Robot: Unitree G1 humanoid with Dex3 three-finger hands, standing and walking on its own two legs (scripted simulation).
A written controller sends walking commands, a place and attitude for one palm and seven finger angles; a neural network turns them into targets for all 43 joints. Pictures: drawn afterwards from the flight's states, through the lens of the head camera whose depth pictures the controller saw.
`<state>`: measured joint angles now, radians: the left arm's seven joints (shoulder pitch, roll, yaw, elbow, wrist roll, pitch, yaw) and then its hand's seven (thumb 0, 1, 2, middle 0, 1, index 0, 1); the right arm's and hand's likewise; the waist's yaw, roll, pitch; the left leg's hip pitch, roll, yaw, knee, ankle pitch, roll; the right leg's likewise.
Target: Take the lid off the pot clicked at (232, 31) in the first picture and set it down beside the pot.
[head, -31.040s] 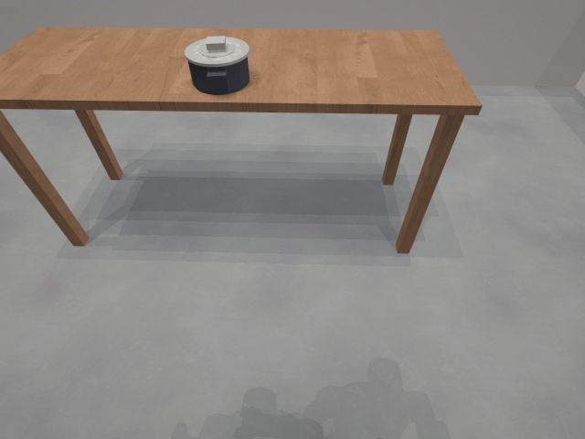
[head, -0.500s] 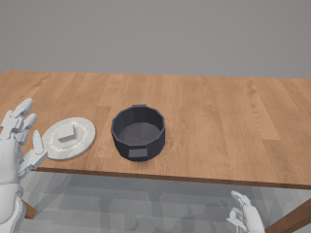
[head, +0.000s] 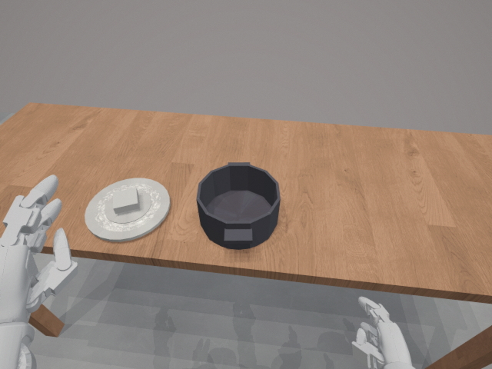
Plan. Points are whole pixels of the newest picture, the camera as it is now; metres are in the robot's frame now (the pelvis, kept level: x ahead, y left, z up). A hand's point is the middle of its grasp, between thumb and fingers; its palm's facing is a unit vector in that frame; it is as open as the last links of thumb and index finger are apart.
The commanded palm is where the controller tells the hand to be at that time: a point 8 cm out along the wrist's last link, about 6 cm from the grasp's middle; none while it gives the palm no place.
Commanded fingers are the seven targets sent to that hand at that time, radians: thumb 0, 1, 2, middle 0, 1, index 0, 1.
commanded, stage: step back with the hand held close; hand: left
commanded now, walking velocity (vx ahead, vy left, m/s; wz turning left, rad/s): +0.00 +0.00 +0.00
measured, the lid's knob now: (126, 200) +0.43 +0.33 -0.01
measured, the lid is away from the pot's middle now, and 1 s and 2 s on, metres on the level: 0.25 0.25 0.25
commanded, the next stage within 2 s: stop stepping back and stand still in 1.46 s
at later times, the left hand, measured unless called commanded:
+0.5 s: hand (51, 283) +0.16 +0.26 +0.14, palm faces +0.21 -0.84 -0.50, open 7.5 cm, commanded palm +0.10 +0.31 +0.17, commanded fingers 0.00 0.90 0.90 -0.20 -0.30 -0.20 -0.30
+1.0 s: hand (5, 346) +0.09 +0.26 +0.15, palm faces +0.32 -0.84 -0.43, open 7.5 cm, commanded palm +0.02 +0.31 +0.17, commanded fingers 0.00 0.90 0.90 -0.20 -0.30 -0.20 -0.30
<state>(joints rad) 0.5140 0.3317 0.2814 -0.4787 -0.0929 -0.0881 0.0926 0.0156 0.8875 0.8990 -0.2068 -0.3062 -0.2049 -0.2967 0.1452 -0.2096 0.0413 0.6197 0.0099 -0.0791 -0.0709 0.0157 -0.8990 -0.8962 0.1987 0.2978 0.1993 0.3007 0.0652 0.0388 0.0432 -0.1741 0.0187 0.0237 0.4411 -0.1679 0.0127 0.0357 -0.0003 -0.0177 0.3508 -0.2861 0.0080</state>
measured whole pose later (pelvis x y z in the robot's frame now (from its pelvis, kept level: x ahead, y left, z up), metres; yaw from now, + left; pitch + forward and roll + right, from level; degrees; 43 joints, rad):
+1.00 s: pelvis -0.10 +0.03 -0.03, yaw +2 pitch -1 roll -5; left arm 0.62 0.42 0.39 -0.72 -0.06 -0.22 0.11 0.02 0.89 0.90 -0.21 -0.31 -0.21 -0.30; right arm 0.19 -0.21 0.00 0.51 0.02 -0.11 -0.06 0.01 -0.90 -0.90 0.20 0.30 0.20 0.30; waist 0.00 0.00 0.10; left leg -0.53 0.05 0.01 0.65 -0.14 0.06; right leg -0.34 0.00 -0.07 0.64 -0.30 0.02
